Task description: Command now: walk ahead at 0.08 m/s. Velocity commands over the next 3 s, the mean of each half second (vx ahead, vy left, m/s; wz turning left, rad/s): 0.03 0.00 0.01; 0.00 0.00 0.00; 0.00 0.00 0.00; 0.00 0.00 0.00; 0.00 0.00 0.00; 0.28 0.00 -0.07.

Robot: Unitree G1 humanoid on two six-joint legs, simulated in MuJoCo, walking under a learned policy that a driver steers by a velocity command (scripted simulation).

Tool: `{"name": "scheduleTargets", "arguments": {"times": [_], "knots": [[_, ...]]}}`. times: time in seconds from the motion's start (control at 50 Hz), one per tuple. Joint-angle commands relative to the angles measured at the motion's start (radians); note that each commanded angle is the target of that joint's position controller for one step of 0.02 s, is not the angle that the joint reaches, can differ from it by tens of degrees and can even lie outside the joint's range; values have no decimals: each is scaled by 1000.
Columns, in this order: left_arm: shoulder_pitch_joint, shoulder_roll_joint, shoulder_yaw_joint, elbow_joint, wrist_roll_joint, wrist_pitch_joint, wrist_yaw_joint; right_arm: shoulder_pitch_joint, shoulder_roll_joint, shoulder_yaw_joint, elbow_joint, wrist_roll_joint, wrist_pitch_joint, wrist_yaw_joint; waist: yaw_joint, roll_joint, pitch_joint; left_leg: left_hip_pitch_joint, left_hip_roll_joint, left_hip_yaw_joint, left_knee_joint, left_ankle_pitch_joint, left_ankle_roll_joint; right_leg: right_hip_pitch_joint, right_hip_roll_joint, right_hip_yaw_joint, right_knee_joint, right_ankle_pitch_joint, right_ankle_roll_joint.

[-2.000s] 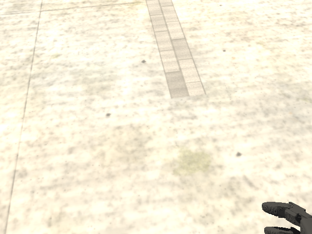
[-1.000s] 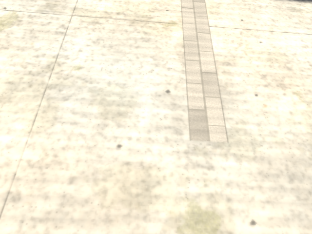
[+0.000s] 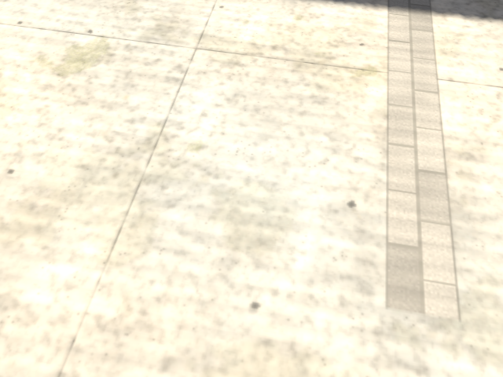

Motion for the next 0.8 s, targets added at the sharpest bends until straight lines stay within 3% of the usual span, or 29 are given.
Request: {"name": "scheduleTargets", "arguments": {"times": [0.02, 0.06, 0.1, 0.12, 0.14, 0.16, 0.18, 0.22, 0.26, 0.4, 0.8], "knots": [[137, 51, 11, -3, 8, 16, 8, -71, -128, -32, -52, 3, -6, -13, 40, 159, -180, -5, 240, -186, -174, 21, 175, 220, -4, -11, -138, 128, -8], [116, 53, 14, -4, 14, 19, 3, -86, -123, -26, -39, 11, 7, -17, 50, 149, -140, -71, 218, -189, -184, -274, 134, 298, 15, -33, -247, 229, -32], [91, 58, 14, -17, 33, 18, 1, -50, -80, -9, -8, 10, 13, -18, 52, 115, -77, -123, 171, -181, -167, -470, 53, 339, 4, -13, -354, 248, -65], [71, 93, 16, -37, 33, 14, 5, -22, -74, -6, 6, 6, 14, -19, 32, 60, -35, -121, 130, -158, -108, -486, 5, 305, -57, 63, -444, 243, -94], [20, 159, 33, -35, 16, 13, 9, 42, -80, -13, 9, 11, 15, -21, -40, -93, -13, -50, 62, -83, -70, -391, -29, 179, -75, 79, -467, 63, -129], [-3, 103, 24, -34, 15, 5, 4, 15, -93, -15, 18, 5, 19, -29, -18, -122, -5, 69, 45, -47, -9, -291, -50, 60, -52, 83, -525, -109, -128], [-17, 62, 11, -31, 23, -4, 2, 5, -97, -19, 19, 9, 21, -34, -24, -133, 2, 120, 44, -41, 21, -233, -50, 19, -44, 83, -550, -136, -109], [-35, 45, 4, -28, 19, -21, -3, 23, -95, -21, 39, 6, 28, -41, -28, -114, -5, 146, 56, -51, 27, -178, -35, 34, -27, 62, -528, -37, -80], [-4, 54, 5, -14, 10, -32, -2, 26, -88, -21, 55, 8, 26, -38, -14, -47, -32, 133, 66, -63, 20, -132, -21, 105, -15, 42, -478, 88, -71], [19, 52, 5, 22, 2, -30, -1, 28, -85, -23, 115, 22, 23, -38, 2, 28, -94, 175, 76, -62, 52, 61, -25, 204, 4, 13, -412, 336, -86], [10, 38, 6, 150, 1, -14, 4, 1, -100, -23, 266, 27, 48, -59, -4, 26, -47, 210, 80, -58, 24, 52, -31, 231, 33, -20, -458, 337, -79]]}}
